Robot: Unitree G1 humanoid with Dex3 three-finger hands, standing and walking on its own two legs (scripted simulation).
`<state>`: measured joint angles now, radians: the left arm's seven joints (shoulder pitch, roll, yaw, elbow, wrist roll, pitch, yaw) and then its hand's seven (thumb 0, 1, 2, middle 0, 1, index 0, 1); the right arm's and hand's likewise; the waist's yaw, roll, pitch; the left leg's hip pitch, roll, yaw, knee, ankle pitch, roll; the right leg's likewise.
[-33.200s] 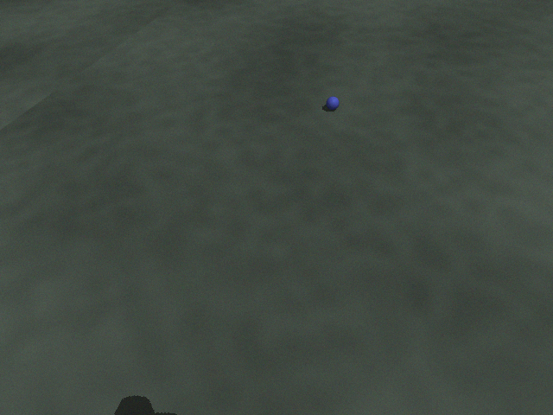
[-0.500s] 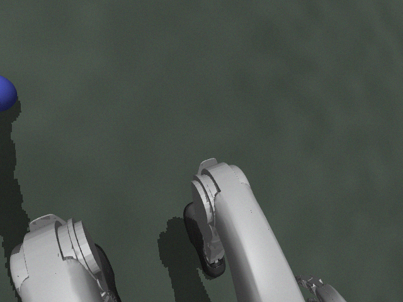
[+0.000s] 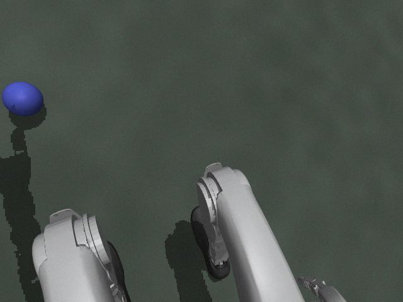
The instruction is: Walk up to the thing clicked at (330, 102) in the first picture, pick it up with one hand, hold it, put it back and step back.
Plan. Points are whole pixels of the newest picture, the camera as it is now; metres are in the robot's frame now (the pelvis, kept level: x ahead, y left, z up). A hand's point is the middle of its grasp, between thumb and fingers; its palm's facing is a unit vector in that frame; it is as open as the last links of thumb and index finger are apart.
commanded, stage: go down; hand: left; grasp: from above
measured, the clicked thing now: (23, 99) +0.60 +0.27 -0.33
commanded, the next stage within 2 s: none
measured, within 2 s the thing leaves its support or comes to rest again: neither
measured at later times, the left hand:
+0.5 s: hand out of the picture +0.56 +0.30 +0.03, palm faces -0.40 -0.07 -0.91, open 12.9 cm
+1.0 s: hand out of the picture +0.55 +0.30 +0.10, palm faces -0.42 -0.07 -0.91, open 13.8 cm
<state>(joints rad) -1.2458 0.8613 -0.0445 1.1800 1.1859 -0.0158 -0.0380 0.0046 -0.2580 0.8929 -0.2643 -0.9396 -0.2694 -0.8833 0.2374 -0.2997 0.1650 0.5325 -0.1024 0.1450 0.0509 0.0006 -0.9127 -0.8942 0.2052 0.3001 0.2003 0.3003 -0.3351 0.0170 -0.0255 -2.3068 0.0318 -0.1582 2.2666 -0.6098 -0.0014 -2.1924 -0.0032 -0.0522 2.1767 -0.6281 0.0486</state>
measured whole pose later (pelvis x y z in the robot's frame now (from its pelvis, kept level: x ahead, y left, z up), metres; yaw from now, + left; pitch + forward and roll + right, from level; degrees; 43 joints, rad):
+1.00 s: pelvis +0.00 +0.01 +0.13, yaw +3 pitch +36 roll -6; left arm -1.22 0.80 -0.05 1.21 1.13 -0.05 -0.10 0.00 -0.47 0.94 -0.16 -0.94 -0.15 -0.95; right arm 0.24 -0.26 0.10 0.61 -0.04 0.14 -0.02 0.00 -0.91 -0.89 0.21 0.30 0.20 0.30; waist -0.28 0.05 -0.12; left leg -1.90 0.06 -0.07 1.85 -0.58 0.02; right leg -1.83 -0.01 -0.01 1.78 -0.57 0.06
